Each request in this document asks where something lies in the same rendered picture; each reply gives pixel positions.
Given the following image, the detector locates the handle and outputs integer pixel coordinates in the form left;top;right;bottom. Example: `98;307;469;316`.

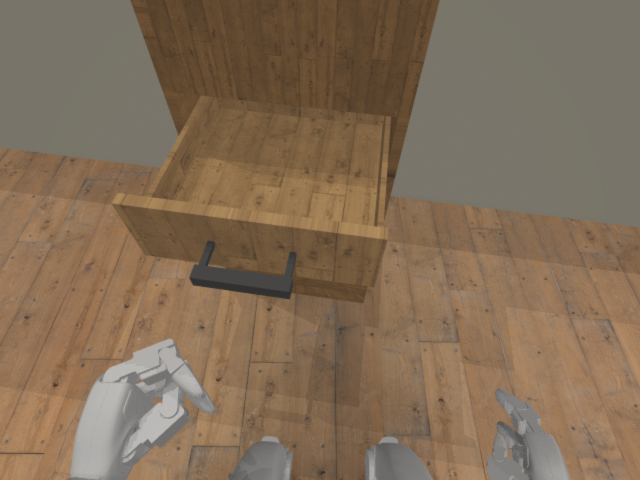
189;241;297;299

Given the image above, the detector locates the drawer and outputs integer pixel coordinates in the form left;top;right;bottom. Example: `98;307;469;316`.
111;96;391;287

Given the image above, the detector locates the robot right thigh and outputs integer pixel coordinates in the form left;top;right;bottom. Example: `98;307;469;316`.
365;443;433;480

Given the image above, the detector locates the right robot hand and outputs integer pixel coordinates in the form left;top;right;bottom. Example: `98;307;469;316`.
487;388;570;480

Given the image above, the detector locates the right robot shin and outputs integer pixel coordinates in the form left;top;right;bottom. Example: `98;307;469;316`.
378;437;399;445

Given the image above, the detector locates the cabinet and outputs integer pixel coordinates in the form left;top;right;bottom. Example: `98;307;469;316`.
131;0;440;303

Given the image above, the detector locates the left robot hand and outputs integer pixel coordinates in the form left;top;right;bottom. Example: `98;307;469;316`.
70;339;216;480

